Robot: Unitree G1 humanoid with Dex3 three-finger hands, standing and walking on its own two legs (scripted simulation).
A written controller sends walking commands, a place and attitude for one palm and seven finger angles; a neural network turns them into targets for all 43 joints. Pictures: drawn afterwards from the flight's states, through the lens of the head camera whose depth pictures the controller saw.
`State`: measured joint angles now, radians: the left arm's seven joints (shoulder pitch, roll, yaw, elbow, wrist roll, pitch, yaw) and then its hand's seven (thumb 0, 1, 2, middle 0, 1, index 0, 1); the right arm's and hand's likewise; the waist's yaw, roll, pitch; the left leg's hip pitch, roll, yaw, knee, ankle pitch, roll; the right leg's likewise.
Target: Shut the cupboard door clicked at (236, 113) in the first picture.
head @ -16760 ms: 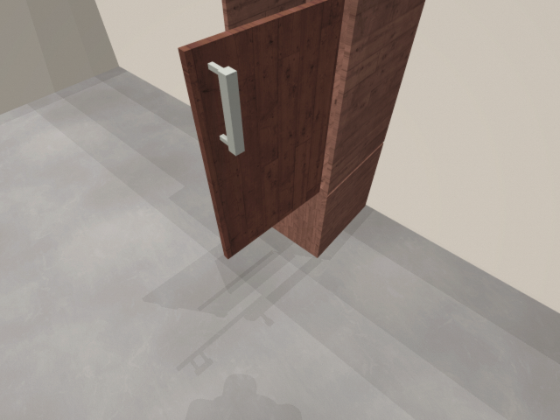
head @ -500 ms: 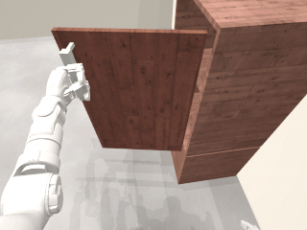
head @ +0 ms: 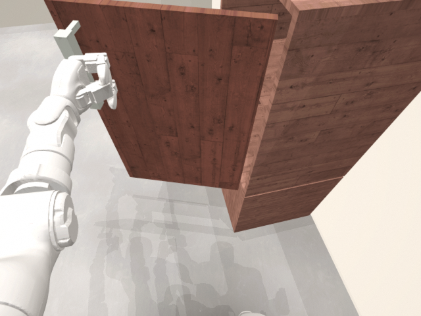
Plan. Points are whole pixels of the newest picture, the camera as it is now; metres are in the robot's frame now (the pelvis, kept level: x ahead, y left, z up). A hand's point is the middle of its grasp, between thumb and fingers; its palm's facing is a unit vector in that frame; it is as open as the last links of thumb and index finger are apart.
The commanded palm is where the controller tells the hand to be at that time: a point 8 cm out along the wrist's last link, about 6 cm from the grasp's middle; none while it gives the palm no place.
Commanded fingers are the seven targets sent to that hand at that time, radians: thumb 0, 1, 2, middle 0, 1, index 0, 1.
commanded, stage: push the door shut along its arc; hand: left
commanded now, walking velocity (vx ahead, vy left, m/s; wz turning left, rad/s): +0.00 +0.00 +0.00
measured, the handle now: (86, 68) +0.57 +0.20 +0.15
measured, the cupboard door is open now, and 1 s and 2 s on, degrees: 69 54 49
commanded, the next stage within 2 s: pull the fist back off the door in 0.88 s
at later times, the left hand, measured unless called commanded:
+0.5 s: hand (131, 65) +0.55 +0.11 +0.16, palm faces -0.32 -0.95 +0.00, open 3.1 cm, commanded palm +0.56 +0.16 +0.15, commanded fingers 0.00 0.90 0.90 -1.30 -1.50 -1.30 -1.50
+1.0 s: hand (150, 53) +0.58 +0.07 +0.16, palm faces -0.39 -0.92 -0.01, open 3.4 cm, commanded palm +0.60 +0.12 +0.15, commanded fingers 0.00 0.90 0.90 -1.30 -1.50 -1.30 -1.50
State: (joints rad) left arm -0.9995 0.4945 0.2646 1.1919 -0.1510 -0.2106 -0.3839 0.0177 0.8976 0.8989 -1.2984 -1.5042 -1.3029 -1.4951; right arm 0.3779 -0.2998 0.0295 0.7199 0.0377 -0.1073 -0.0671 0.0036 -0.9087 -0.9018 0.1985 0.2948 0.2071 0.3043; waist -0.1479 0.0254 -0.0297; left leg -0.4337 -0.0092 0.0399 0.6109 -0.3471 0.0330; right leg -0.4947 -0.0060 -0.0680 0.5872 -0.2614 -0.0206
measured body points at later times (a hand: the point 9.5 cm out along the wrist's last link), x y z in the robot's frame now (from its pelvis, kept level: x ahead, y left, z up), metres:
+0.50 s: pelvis +0.02 +0.01 -0.01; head +0.12 +0.01 +0.43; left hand +0.56 +0.16 +0.16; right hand -0.04 -0.26 -0.12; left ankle -0.03 +0.10 -0.73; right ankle +0.01 -0.11 -0.73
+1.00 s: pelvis +0.02 +0.00 -0.02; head +0.16 +0.00 +0.41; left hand +0.60 +0.13 +0.16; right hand -0.05 -0.28 -0.12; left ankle -0.03 +0.10 -0.73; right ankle +0.01 -0.11 -0.73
